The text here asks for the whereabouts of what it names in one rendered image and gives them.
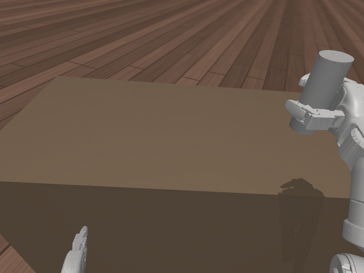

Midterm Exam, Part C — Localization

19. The can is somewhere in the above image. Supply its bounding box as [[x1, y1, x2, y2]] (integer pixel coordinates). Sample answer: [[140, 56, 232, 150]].
[[289, 50, 354, 135]]

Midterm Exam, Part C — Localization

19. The left robot hand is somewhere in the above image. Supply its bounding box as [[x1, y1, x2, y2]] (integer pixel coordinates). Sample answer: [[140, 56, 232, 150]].
[[61, 226, 88, 273]]

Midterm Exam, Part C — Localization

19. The right robot arm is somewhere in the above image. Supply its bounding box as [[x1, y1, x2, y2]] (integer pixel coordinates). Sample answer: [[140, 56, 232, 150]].
[[329, 117, 364, 273]]

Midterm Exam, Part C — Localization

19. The right robot hand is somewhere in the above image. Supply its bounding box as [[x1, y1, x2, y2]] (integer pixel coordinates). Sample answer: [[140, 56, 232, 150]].
[[285, 73, 364, 136]]

